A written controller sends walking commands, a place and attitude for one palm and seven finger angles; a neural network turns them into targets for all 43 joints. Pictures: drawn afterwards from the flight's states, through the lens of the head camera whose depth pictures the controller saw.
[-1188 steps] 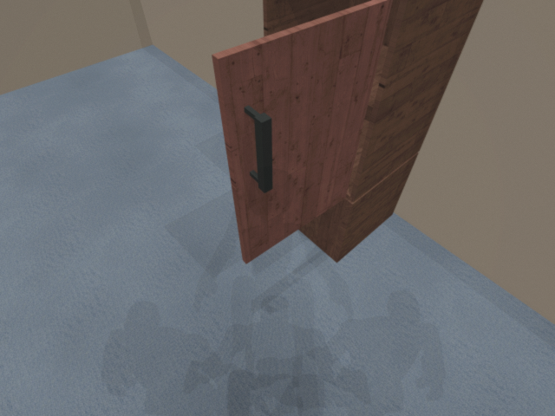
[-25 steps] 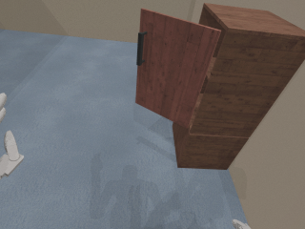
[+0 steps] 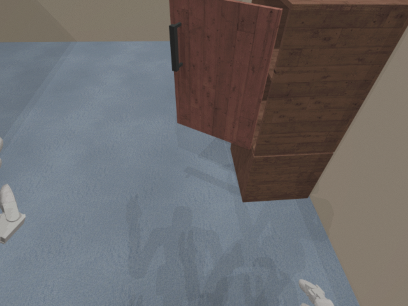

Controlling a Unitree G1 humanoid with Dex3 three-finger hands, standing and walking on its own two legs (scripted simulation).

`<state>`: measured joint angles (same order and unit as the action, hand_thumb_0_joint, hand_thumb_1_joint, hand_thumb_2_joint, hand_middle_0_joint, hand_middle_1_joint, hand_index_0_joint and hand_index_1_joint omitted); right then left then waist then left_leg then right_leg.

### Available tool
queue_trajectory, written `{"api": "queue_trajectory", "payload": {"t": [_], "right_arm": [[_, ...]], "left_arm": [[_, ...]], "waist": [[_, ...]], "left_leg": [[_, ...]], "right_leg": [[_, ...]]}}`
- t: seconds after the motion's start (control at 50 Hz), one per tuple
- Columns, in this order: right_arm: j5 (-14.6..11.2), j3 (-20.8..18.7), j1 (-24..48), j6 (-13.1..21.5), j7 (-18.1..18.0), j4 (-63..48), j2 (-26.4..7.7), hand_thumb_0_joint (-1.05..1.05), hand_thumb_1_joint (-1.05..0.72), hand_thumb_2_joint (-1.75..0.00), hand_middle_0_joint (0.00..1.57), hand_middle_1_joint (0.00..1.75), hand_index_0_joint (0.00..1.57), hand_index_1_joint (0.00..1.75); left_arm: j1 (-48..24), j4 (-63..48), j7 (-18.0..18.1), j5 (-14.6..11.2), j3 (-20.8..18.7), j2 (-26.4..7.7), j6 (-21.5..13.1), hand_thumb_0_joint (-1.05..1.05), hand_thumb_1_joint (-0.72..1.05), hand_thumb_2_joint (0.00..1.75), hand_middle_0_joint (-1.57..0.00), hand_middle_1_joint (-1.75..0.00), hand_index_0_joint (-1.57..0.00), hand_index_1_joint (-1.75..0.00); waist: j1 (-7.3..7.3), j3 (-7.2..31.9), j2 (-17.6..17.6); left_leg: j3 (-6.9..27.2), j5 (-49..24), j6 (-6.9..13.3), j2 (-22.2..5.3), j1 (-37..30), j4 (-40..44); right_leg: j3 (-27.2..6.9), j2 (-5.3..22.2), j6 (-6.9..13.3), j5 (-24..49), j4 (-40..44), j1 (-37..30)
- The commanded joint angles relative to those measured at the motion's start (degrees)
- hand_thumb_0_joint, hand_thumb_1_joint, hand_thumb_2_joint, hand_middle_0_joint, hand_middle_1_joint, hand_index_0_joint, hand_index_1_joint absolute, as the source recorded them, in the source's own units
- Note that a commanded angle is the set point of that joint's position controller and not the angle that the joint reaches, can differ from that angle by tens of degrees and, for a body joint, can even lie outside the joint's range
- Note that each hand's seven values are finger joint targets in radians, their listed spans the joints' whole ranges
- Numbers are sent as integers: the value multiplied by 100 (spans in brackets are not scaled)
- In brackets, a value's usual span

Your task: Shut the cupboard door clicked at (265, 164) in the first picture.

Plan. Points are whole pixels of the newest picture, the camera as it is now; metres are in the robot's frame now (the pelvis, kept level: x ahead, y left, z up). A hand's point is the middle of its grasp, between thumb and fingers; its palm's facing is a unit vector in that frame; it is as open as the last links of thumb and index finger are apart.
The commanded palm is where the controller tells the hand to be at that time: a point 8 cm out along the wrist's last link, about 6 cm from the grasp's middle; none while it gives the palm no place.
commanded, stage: let the arm hang, fingers relaxed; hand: left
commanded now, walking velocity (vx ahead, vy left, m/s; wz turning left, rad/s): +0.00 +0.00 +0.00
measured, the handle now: (177, 47) +0.99 +0.17 +0.07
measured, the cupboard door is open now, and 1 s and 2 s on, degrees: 57 57 57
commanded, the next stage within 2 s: look to check the result in 1.20 s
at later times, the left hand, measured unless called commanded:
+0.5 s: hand out of the picture +0.03 +0.18 -0.17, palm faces +0.07 -0.98 -0.20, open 6.9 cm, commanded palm none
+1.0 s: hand out of the picture -0.01 +0.14 -0.16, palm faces +0.05 -0.99 -0.16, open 7.3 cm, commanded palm none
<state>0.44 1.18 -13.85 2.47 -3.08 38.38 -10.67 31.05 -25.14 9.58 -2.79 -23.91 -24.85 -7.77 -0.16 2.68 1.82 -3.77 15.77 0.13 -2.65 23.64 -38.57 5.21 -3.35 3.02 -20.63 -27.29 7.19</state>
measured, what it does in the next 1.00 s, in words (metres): steps on the spot: right foot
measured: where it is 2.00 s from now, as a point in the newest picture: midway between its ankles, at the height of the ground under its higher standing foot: outside the picture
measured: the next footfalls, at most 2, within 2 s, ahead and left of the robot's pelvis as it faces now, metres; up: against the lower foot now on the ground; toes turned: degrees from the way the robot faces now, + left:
right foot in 0.36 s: +0.07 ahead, -0.12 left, +0.00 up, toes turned +2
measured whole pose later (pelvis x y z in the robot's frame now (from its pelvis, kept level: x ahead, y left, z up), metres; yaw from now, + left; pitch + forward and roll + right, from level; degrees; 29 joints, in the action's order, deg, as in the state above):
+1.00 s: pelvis +0.01 -0.02 +0.01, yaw +1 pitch -2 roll +0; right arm 0.7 0.1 -17.5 -0.1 -1.7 64.5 -7.1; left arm 17.3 66.0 1.6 1.0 0.4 -6.5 0.2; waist 0.4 -0.3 0.2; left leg -2.6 11.1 0.9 0.3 10.3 -23.0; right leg -0.2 -0.6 0.7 -11.9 -23.9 10.4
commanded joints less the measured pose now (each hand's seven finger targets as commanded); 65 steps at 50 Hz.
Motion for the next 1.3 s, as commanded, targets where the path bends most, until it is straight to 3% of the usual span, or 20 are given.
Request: {"api": "queue_trajectory", "payload": {"t": [0.0,0.06,0.08,0.1,0.12,0.14,0.18,0.2,0.28,0.32,0.36,0.38,0.4,0.44,0.48,0.52,0.54,0.7,0.8,1.28], "right_arm": [[-111,-257,708,348,-101,-988,-667,0,-90,-90,20,30,20,30],[-83,-279,639,427,-192,-972,-692,0,-90,-90,20,30,20,30],[81,-534,376,704,392,50,-1721,0,-90,-90,20,30,20,30],[-4,-520,-161,335,342,-132,-1635,0,-90,-90,20,30,20,30],[47,-482,-162,205,278,-173,-1605,0,-90,-90,20,30,20,30],[119,-359,-284,150,213,-205,-1435,0,-90,-90,20,30,20,30],[198,-302,84,22,208,-299,-1352,0,-90,-90,20,30,20,30],[194,-305,257,-44,212,-254,-1345,0,-90,-90,20,30,20,30],[114,-294,588,-250,250,143,-1227,0,-90,-90,20,30,20,30],[81,-298,488,-329,302,365,-1010,0,-90,-90,20,30,20,30],[103,-301,210,-450,291,610,-667,0,-90,-90,20,30,20,30],[151,-373,103,-485,253,784,-539,0,-90,-90,20,30,20,30],[154,-387,-118,-484,243,973,-481,0,-90,-90,20,30,20,30],[115,-342,-567,-404,235,1325,-352,0,-90,-90,20,30,20,30],[93,-290,-577,-268,176,1568,-458,0,-90,-90,20,30,20,30],[52,-278,-392,-202,136,1730,-556,0,-90,-90,20,30,20,30],[40,-257,-438,-179,120,1823,-521,0,-90,-90,20,30,20,30],[25,-217,-746,-224,97,2349,-320,0,-90,-90,20,30,20,30],[31,-207,-815,-238,97,2470,-204,0,-90,-90,20,30,20,30],[30,-224,-881,-211,82,2502,-222,0,-90,-90,20,30,20,30]], "left_arm": [[-760,-1275,171,64,-603,-1046,-501,0,90,90,-20,-30,-20,-30],[-857,-1739,191,65,-683,-1123,-631,0,90,90,-20,-30,-20,-30],[-699,2888,-683,608,1800,226,270,0,90,90,-20,-30,-20,-30],[-484,2862,-814,391,1768,565,758,0,90,90,-20,-30,-20,-30],[-796,2948,-772,366,1905,842,889,0,90,90,-20,-30,-20,-30],[-1003,3251,-750,373,2001,938,966,0,90,90,-20,-30,-20,-30],[-1245,4026,-815,375,2085,817,957,0,90,90,-20,-30,-20,-30],[-1374,4447,-861,373,2100,761,972,0,90,90,-20,-30,-20,-30],[-1258,5940,-925,400,2120,534,982,0,90,90,-20,-30,-20,-30],[-1120,6496,-908,449,2073,185,914,0,90,90,-20,-30,-20,-30],[-1473,6834,-910,446,2091,119,844,0,90,90,-20,-30,-20,-30],[-1741,6849,-870,470,1998,343,804,0,90,90,-20,-30,-20,-30],[-1987,6943,-844,449,2021,445,783,0,90,90,-20,-30,-20,-30],[-2060,7290,-834,405,2103,682,741,0,90,90,-20,-30,-20,-30],[-1713,7660,-821,346,2195,875,706,0,90,90,-20,-30,-20,-30],[-1451,8029,-800,334,2213,849,745,0,90,90,-20,-30,-20,-30],[-1401,8175,-801,326,2221,838,745,0,90,90,-20,-30,-20,-30],[-1185,8796,-780,323,2289,994,757,0,90,90,-20,-30,-20,-30],[-1081,8917,-759,335,2297,1093,733,0,90,90,-20,-30,-20,-30],[-1008,8938,-745,338,2251,1111,674,0,90,90,-20,-30,-20,-30]], "waist": [[42,-287,-967],[137,21,104],[541,-51,555],[430,334,1214],[353,312,1028],[357,330,210],[152,266,-427],[94,230,-477],[-157,0,534],[-168,-233,141],[165,-398,-435],[182,-369,-718],[278,-365,-607],[417,-193,-407],[201,-6,3],[18,-23,351],[7,-9,234],[35,-569,-219],[62,-706,-353],[86,-749,-215]], "left_leg": [[50,445,-35,-38,556,-223],[-16,-1341,108,115,-1117,1022],[783,-4133,325,-556,-1470,83],[1603,-5629,831,-1117,-1549,539],[2185,-6214,1080,-1650,-1519,1064],[2288,-5511,1098,-1751,-1343,1261],[2044,-3948,1194,-1564,-1177,1286],[1845,-3000,1140,-1440,-923,1460],[1196,323,607,-746,337,1902],[783,1427,200,-52,651,1502],[332,1120,2,364,-299,422],[297,702,-34,397,-717,-257],[367,478,-13,321,-908,-386],[504,-171,57,146,-1343,520],[914,-925,143,-293,-1348,1415],[1085,-1146,214,-430,-968,1739],[1073,-1314,217,-446,-951,1838],[848,-280,179,-305,-1002,2185],[711,-317,163,-238,-1127,2116],[630,-406,147,-246,-1223,2045]], "right_leg": [[-1432,1777,680,3558,499,-293],[-768,1254,108,3563,-300,323],[-62,1231,-254,3983,-1881,1551],[-275,612,-393,972,-2684,1574],[-526,297,-449,-1497,-3403,2100],[-962,235,-506,-1673,-3718,2072],[-967,473,-491,-1305,-3359,1939],[-851,507,-487,-1089,-2926,1650],[-485,398,-405,307,-768,-22],[-1194,781,-154,-328,170,41],[-2356,1564,324,-2164,1524,1668],[-2600,1791,519,-2114,1874,2117],[-2386,1761,607,-1558,1745,2119],[-1641,1324,382,-286,1087,1768],[-1122,843,27,752,628,1039],[-898,746,-85,1230,493,345],[-845,752,-105,1400,465,142],[-924,813,-104,880,846,341],[-1019,824,-97,799,928,560],[-1145,810,-51,774,1003,641]]}}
